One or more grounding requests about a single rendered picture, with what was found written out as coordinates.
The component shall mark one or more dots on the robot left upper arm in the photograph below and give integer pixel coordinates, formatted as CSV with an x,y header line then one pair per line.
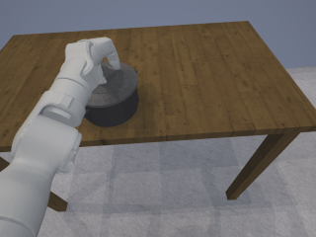
x,y
48,147

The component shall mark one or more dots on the robot left hand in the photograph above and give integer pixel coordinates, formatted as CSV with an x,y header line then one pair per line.
x,y
109,51

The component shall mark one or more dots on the pot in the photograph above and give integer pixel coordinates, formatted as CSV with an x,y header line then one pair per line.
x,y
113,115

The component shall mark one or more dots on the lid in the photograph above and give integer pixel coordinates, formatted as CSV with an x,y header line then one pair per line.
x,y
117,90

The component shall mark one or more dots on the knob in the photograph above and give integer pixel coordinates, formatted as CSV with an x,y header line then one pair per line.
x,y
108,73

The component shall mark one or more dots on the table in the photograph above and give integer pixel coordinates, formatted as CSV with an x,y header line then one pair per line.
x,y
195,81

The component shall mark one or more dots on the left robot forearm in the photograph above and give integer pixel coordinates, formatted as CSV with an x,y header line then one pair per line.
x,y
67,98

